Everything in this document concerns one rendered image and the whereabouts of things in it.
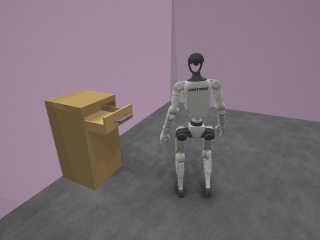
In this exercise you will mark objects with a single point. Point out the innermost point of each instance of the right robot forearm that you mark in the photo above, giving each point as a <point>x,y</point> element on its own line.
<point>221,116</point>

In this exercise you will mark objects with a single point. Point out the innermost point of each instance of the left robot upper arm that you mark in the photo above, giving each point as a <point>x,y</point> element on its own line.
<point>175,98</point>

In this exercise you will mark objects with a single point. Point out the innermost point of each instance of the robot head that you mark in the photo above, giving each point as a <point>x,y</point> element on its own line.
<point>195,59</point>

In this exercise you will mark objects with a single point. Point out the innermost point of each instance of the right robot upper arm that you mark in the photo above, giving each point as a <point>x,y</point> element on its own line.
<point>218,95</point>

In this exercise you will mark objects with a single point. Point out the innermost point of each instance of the left robot forearm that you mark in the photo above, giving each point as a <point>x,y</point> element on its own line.
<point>168,121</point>

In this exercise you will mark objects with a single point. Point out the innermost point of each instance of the cabinet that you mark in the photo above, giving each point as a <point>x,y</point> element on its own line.
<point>86,157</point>

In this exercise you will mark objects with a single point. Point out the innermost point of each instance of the handle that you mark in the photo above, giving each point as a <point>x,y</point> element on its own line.
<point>127,117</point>

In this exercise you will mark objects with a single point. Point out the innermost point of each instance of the left robot hand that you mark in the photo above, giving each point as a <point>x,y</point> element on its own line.
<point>163,137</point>

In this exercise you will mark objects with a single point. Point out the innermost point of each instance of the right robot hand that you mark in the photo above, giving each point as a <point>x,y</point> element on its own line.
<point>220,127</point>

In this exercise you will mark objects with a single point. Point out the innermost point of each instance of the robot left foot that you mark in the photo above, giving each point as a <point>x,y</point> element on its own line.
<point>180,192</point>

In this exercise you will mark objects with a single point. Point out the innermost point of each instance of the drawer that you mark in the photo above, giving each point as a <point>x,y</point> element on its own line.
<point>102,119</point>

